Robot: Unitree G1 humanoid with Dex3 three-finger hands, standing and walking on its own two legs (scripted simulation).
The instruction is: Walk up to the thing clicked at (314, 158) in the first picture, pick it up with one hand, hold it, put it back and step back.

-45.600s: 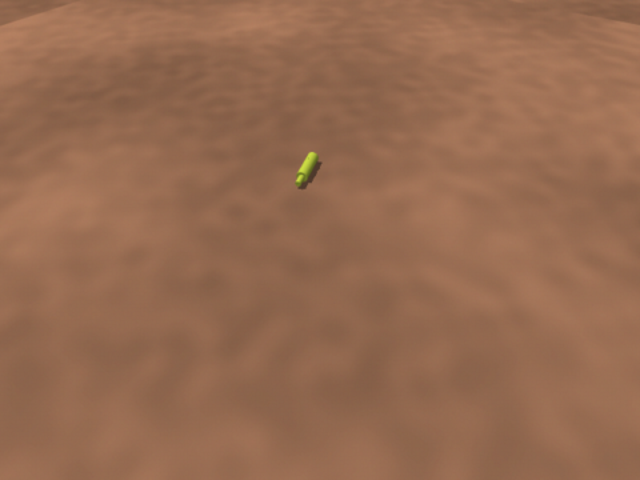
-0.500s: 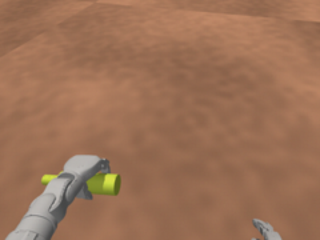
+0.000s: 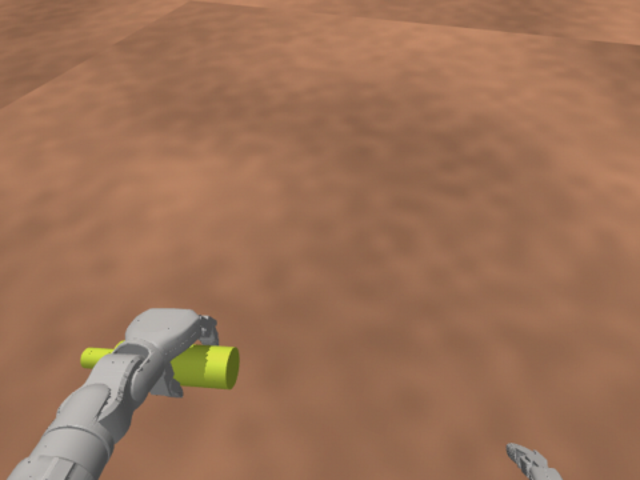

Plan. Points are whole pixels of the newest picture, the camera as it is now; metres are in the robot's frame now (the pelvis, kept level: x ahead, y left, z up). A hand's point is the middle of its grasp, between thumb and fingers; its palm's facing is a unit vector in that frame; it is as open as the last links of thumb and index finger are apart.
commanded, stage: crouch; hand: left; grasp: from above
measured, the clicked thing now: (158, 362) +0.31 +0.25 -0.06
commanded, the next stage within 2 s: none
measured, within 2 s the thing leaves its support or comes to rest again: neither
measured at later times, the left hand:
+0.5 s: hand (189, 379) +0.31 +0.22 -0.12, palm faces -0.46 +0.07 -0.89, open 9.0 cm
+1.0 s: hand (226, 391) +0.39 +0.23 -0.37, palm faces -0.46 +0.07 -0.88, open 8.8 cm
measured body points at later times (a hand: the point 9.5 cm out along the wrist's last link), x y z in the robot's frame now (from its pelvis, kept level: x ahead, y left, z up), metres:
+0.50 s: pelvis -0.02 +0.00 -0.04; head +0.05 +0.00 +0.40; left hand +0.33 +0.22 -0.07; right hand +0.10 -0.28 -0.16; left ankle +0.01 +0.11 -0.73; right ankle +0.03 -0.13 -0.73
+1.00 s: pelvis -0.06 +0.01 -0.24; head +0.13 +0.04 +0.17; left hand +0.41 +0.23 -0.32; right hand -0.05 -0.27 -0.35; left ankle +0.01 +0.11 -0.73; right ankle +0.03 -0.13 -0.73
